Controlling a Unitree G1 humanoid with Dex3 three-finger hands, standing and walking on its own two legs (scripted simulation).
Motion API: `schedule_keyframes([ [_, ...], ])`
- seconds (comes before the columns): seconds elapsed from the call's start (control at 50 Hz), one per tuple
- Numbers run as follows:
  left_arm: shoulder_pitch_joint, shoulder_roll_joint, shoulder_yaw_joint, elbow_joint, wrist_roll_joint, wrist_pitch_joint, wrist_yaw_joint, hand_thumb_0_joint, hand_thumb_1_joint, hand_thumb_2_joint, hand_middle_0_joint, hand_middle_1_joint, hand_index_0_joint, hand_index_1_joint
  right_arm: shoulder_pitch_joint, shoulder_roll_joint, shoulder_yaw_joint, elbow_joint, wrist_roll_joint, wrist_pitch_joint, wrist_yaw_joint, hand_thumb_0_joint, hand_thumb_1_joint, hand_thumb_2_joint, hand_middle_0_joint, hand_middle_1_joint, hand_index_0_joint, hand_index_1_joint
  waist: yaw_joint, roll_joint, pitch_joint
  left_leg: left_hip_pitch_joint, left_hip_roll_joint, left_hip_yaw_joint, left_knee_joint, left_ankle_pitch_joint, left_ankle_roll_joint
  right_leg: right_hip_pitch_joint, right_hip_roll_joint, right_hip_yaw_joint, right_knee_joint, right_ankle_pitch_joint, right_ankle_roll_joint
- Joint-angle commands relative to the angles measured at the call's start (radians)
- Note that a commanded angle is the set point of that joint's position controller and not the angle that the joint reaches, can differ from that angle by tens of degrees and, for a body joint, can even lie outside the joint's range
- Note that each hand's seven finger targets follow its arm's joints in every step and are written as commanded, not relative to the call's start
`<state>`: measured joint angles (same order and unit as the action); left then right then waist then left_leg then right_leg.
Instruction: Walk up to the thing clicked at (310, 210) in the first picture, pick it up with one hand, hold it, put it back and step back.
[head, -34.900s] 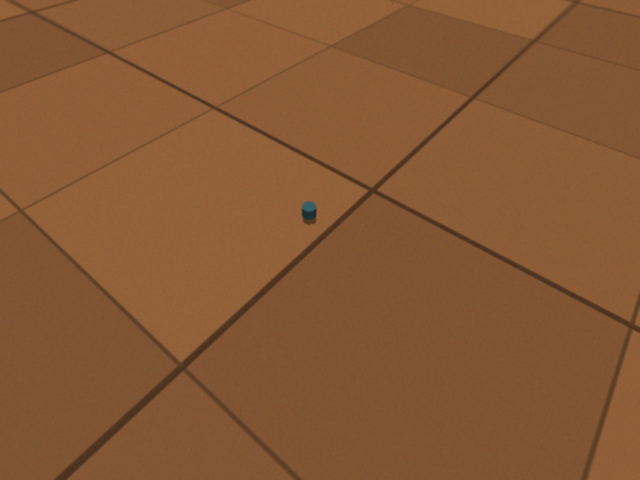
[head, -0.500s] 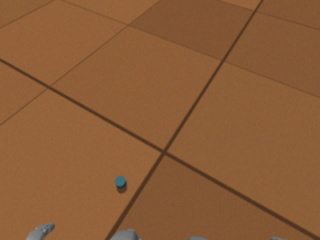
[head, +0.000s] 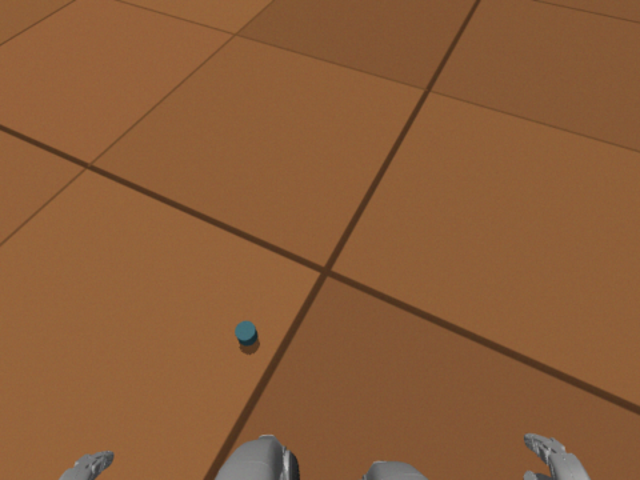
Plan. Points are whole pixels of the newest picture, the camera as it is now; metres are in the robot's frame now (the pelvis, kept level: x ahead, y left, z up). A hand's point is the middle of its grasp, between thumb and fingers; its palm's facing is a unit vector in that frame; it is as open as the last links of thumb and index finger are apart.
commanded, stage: step back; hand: left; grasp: from above
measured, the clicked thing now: (246, 333) +0.53 +0.24 -0.73
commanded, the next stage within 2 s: none
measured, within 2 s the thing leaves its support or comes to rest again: neither
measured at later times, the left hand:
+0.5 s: hand out of the picture -0.04 +0.29 -0.14, palm faces +0.08 -0.94 -0.34, open 7.4 cm
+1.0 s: hand out of the picture -0.22 +0.25 -0.12, palm faces +0.02 -0.90 -0.43, open 7.4 cm
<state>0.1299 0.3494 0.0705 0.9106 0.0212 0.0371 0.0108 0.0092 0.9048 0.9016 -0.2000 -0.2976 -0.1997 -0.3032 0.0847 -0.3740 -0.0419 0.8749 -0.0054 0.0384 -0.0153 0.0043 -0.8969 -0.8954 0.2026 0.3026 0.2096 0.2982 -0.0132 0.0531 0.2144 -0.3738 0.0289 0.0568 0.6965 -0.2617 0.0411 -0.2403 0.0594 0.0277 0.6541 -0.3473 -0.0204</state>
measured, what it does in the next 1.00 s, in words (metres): walks backwards: left foot, then right foot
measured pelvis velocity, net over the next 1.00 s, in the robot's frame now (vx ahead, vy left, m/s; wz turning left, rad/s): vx -0.31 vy -0.02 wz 0.02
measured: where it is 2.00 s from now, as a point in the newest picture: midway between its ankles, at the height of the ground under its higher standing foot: outside the picture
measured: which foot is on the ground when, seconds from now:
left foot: down 0.00-0.00, up 0.02-0.32, down 0.34-0.80, up 0.82-1.00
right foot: down 0.00-0.36, up 0.38-0.74, down 0.76-1.00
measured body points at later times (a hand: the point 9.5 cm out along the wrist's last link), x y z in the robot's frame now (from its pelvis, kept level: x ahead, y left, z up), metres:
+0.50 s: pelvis -0.14 +0.02 +0.02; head -0.09 +0.05 +0.46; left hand -0.04 +0.34 -0.11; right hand -0.04 -0.28 -0.09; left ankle -0.12 +0.13 -0.72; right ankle -0.13 -0.13 -0.63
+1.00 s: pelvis -0.31 -0.02 +0.01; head -0.26 -0.04 +0.46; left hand -0.22 +0.30 -0.09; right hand -0.21 -0.34 -0.12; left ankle -0.33 +0.12 -0.65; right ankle -0.27 -0.14 -0.72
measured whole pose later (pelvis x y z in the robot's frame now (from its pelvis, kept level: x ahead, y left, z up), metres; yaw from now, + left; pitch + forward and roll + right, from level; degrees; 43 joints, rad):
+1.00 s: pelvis -0.31 -0.02 +0.01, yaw +1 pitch -1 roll +1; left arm 0.20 0.35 0.08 0.82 0.04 0.06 0.00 0.01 0.90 0.90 -0.20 -0.30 -0.20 -0.30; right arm 0.20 -0.41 -0.05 0.88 0.00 0.04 -0.03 0.01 -0.90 -0.90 0.20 0.30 0.21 0.30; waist 0.02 0.03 0.12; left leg -0.43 -0.10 -0.12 1.08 -0.47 -0.02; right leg -0.32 -0.02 0.03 0.60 -0.26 0.00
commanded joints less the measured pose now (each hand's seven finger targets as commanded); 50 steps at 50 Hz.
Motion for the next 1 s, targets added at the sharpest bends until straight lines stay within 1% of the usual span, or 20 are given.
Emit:
schedule_keyframes([
  [0.0, 0.008, 0.382, 0.094, -0.125, 0.018, -0.031, 0.008, 0.000, 0.900, 0.900, -0.200, -0.300, -0.200, -0.300, -0.017, -0.200, -0.065, -0.080, 0.004, -0.004, -0.015, 0.000, -0.900, -0.900, 0.200, 0.300, 0.200, 0.300, 0.057, -0.349, -0.189, -0.039, -0.129, -0.144, 0.383, -0.378, -0.041, -0.115, -0.472, 0.557, -0.360, 0.279, -0.324],
  [0.02, -0.045, 0.342, 0.091, -0.154, 0.019, -0.035, 0.013, 0.000, 0.900, 0.900, -0.200, -0.300, -0.200, -0.300, 0.034, -0.225, -0.071, -0.057, 0.002, -0.002, -0.013, 0.000, -0.900, -0.900, 0.200, 0.300, 0.200, 0.300, 0.023, -0.300, -0.148, -0.013, -0.102, -0.216, 0.478, -0.351, -0.044, -0.164, -0.473, 0.544, -0.354, 0.309, -0.319],
  [0.08, -0.086, 0.245, 0.072, -0.166, 0.006, -0.033, 0.020, 0.000, 0.900, 0.900, -0.200, -0.300, -0.200, -0.300, 0.088, -0.192, -0.052, -0.020, 0.013, -0.005, -0.007, 0.000, -0.900, -0.900, 0.200, 0.300, 0.200, 0.300, -0.014, -0.180, -0.156, -0.070, -0.170, -0.231, 0.509, -0.228, -0.043, -0.073, -0.280, 0.232, -0.283, 0.431, -0.190],
  [0.14, -0.026, 0.233, 0.070, -0.182, 0.014, -0.029, 0.018, 0.000, 0.900, 0.900, -0.200, -0.300, -0.200, -0.300, 0.106, -0.197, -0.042, -0.032, 0.011, -0.013, -0.014, 0.000, -0.900, -0.900, 0.200, 0.300, 0.200, 0.300, 0.031, -0.156, -0.216, -0.098, -0.162, -0.194, 0.438, -0.222, -0.063, 0.075, -0.248, 0.196, -0.230, 0.453, -0.182],
  [0.22, 0.022, 0.240, 0.070, -0.190, 0.015, -0.016, 0.024, 0.000, 0.900, 0.900, -0.200, -0.300, -0.200, -0.300, 0.097, -0.183, -0.039, -0.057, 0.003, -0.025, -0.018, 0.000, -0.900, -0.900, 0.200, 0.300, 0.200, 0.300, 0.052, -0.241, -0.286, -0.080, -0.062, -0.141, 0.087, -0.271, -0.064, 0.256, -0.300, 0.204, -0.159, 0.555, -0.196],
  [0.3, -0.001, 0.262, 0.063, -0.203, -0.005, 0.012, 0.010, 0.000, 0.900, 0.900, -0.200, -0.300, -0.200, -0.300, 0.186, -0.182, -0.058, -0.019, -0.019, -0.034, -0.012, 0.000, -0.900, -0.900, 0.200, 0.300, 0.200, 0.300, 0.006, -0.225, -0.295, 0.173, -0.061, -0.063, -0.314, 0.078, -0.032, 0.085, -0.235, 0.146, -0.045, 0.429, -0.113],
  [0.32, 0.008, 0.229, 0.052, -0.213, -0.008, 0.017, 0.007, 0.000, 0.900, 0.900, -0.200, -0.300, -0.200, -0.300, 0.181, -0.228, -0.073, -0.024, -0.031, -0.038, -0.011, 0.000, -0.900, -0.900, 0.200, 0.300, 0.200, 0.300, 0.010, -0.125, -0.284, 0.235, 0.031, -0.199, -0.340, 0.102, -0.007, -0.038, -0.182, 0.129, 0.003, 0.271, -0.065],
  [0.34, 0.002, 0.187, 0.046, -0.223, -0.013, 0.015, 0.007, 0.000, 0.900, 0.900, -0.200, -0.300, -0.200, -0.300, 0.152, -0.328, -0.095, -0.035, -0.045, -0.037, -0.008, 0.000, -0.900, -0.900, 0.200, 0.300, 0.200, 0.300, 0.004, 0.128, -0.264, 0.279, 0.251, -0.493, -0.379, 0.211, 0.080, -0.244, -0.022, 0.044, 0.175, -0.050, -0.014],
  [0.36, -0.087, 0.229, 0.067, -0.230, -0.005, 0.013, 0.022, 0.000, 0.900, 0.900, -0.200, -0.300, -0.200, -0.300, 0.113, -0.402, -0.105, -0.055, -0.038, -0.032, -0.002, 0.000, -0.900, -0.900, 0.200, 0.300, 0.200, 0.300, -0.054, 0.203, -0.205, 0.038, 0.369, -0.607, -0.423, 0.212, 0.230, -0.187, 0.039, 0.106, 0.366, -0.298, 0.011],
  [0.38, -0.092, 0.252, 0.076, -0.221, 0.005, 0.013, 0.026, 0.000, 0.900, 0.900, -0.200, -0.300, -0.200, -0.300, 0.051, -0.385, -0.101, -0.067, -0.037, -0.039, -0.007, 0.000, -0.900, -0.900, 0.200, 0.300, 0.200, 0.300, -0.038, 0.178, -0.153, -0.064, 0.402, -0.651, -0.444, 0.172, 0.275, -0.160, 0.018, 0.177, 0.522, -0.287, 0.011],
  [0.44, 0.060, 0.222, 0.073, -0.155, -0.021, 0.018, 0.013, 0.000, 0.900, 0.900, -0.200, -0.300, -0.200, -0.300, -0.059, -0.249, -0.060, -0.095, -0.039, -0.046, -0.013, 0.000, -0.900, -0.900, 0.200, 0.300, 0.200, 0.300, 0.071, 0.064, -0.154, 0.078, 0.192, -0.287, -0.340, 0.337, 0.140, -0.254, 0.062, 0.192, 0.637, -0.122, -0.005],
  [0.6, 0.043, 0.204, 0.062, -0.173, -0.002, 0.001, 0.010, 0.000, 0.900, 0.900, -0.200, -0.300, -0.200, -0.300, 0.102, -0.249, -0.080, -0.095, -0.022, -0.038, -0.020, 0.000, -0.900, -0.900, 0.200, 0.300, 0.200, 0.300, -0.036, 0.111, -0.278, 0.394, 0.232, -0.286, -0.228, 0.447, 0.220, -0.247, -0.007, 0.107, 0.295, -0.181, 0.074],
  [0.68, 0.160, 0.197, 0.061, -0.117, -0.001, -0.009, 0.002, 0.000, 0.900, 0.900, -0.200, -0.300, -0.200, -0.300, 0.029, -0.280, -0.084, -0.122, -0.023, -0.018, -0.015, 0.000, -0.900, -0.900, 0.200, 0.300, 0.200, 0.300, 0.009, 0.165, -0.324, 0.286, 0.217, -0.269, -0.184, 0.365, 0.173, -0.042, -0.046, 0.017, -0.061, -0.072, 0.038],
  [0.72, 0.235, 0.204, 0.070, -0.069, 0.008, -0.014, -0.001, 0.000, 0.900, 0.900, -0.200, -0.300, -0.200, -0.300, -0.005, -0.271, -0.082, -0.126, -0.009, -0.003, -0.011, 0.000, -0.900, -0.900, 0.200, 0.300, 0.200, 0.300, 0.048, 0.129, -0.343, 0.162, 0.165, -0.228, -0.132, 0.254, 0.103, 0.104, -0.042, -0.014, -0.255, 0.124, 0.000],
  [0.74, 0.216, 0.251, 0.082, -0.076, 0.021, -0.018, -0.002, 0.000, 0.900, 0.900, -0.200, -0.300, -0.200, -0.300, 0.000, -0.238, -0.071, -0.130, -0.002, -0.002, -0.010, 0.000, -0.900, -0.900, 0.200, 0.300, 0.200, 0.300, 0.035, 0.024, -0.319, 0.026, 0.102, -0.210, -0.072, 0.106, 0.054, 0.148, -0.103, 0.115, -0.254, 0.111, -0.027],
  [0.76, 0.188, 0.332, 0.106, -0.101, 0.028, -0.017, -0.005, 0.000, 0.900, 0.900, -0.200, -0.300, -0.200, -0.300, 0.006, -0.182, -0.056, -0.147, 0.002, -0.003, -0.011, 0.000, -0.900, -0.900, 0.200, 0.300, 0.200, 0.300, 0.037, -0.235, -0.260, -0.192, -0.068, -0.151, 0.086, -0.183, -0.015, 0.134, -0.287, 0.391, -0.312, 0.052, -0.098],
  [0.78, 0.086, 0.433, 0.118, -0.155, 0.030, -0.010, -0.005, 0.000, 0.900, 0.900, -0.200, -0.300, -0.200, -0.300, -0.023, -0.207, -0.071, -0.151, 0.001, -0.001, -0.028, 0.000, -0.900, -0.900, 0.200, 0.300, 0.200, 0.300, 0.087, -0.385, -0.198, -0.098, -0.115, -0.148, 0.350, -0.356, -0.054, -0.171, -0.480, 0.552, -0.397, 0.002, -0.277],
  [0.8, 0.000, 0.405, 0.113, -0.184, 0.023, -0.013, 0.003, 0.000, 0.900, 0.900, -0.200, -0.300, -0.200, -0.300, -0.004, -0.249, -0.088, -0.132, 0.001, -0.003, -0.029, 0.000, -0.900, -0.900, 0.200, 0.300, 0.200, 0.300, 0.044, -0.347, -0.119, -0.030, -0.066, -0.218, 0.448, -0.327, -0.052, -0.326, -0.494, 0.561, -0.420, -0.007, -0.283],
  [0.86, -0.087, 0.266, 0.083, -0.192, 0.019, -0.018, 0.010, 0.000, 0.900, 0.900, -0.200, -0.300, -0.200, -0.300, 0.093, -0.198, -0.064, -0.073, 0.008, -0.006, -0.016, 0.000, -0.900, -0.900, 0.200, 0.300, 0.200, 0.300, -0.026, -0.200, -0.126, -0.078, -0.167, -0.213, 0.504, -0.188, -0.039, -0.161, -0.248, 0.158, -0.269, 0.297, -0.145],
  [0.98, 0.040, 0.244, 0.081, -0.204, 0.028, -0.005, 0.023, 0.000, 0.900, 0.900, -0.200, -0.300, -0.200, -0.300, 0.089, -0.176, -0.046, -0.089, -0.007, -0.029, -0.026, 0.000, -0.900, -0.900, 0.200, 0.300, 0.200, 0.300, 0.063, -0.272, -0.209, -0.146, -0.101, -0.132, 0.217, -0.285, -0.070, 0.167, -0.291, 0.184, -0.190, 0.444, -0.191],
])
